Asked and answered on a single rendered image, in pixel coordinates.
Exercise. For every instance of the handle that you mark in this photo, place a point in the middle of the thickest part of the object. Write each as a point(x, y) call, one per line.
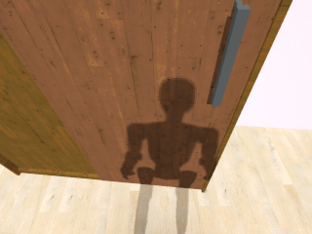
point(236, 31)

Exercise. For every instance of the wardrobe door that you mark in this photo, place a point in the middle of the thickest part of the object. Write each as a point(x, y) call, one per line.
point(32, 135)
point(132, 80)

